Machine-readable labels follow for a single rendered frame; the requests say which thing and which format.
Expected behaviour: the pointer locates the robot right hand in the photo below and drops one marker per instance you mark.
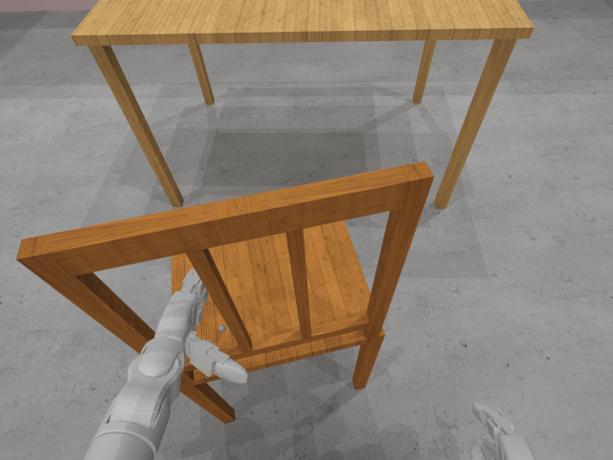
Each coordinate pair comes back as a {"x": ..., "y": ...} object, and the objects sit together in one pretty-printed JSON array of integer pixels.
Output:
[{"x": 500, "y": 428}]

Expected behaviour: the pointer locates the robot left forearm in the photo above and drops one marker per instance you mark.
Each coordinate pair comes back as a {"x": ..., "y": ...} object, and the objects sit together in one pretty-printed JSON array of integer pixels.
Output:
[{"x": 135, "y": 422}]

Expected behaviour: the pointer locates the robot left hand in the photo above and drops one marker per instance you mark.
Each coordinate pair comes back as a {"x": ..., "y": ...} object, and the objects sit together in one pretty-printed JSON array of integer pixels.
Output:
[{"x": 183, "y": 313}]

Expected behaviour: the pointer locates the chair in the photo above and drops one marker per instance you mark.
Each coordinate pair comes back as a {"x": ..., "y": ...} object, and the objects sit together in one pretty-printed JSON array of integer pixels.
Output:
[{"x": 280, "y": 269}]

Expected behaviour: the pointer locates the table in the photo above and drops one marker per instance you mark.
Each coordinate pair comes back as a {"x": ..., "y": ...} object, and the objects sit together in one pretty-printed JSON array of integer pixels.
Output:
[{"x": 194, "y": 22}]

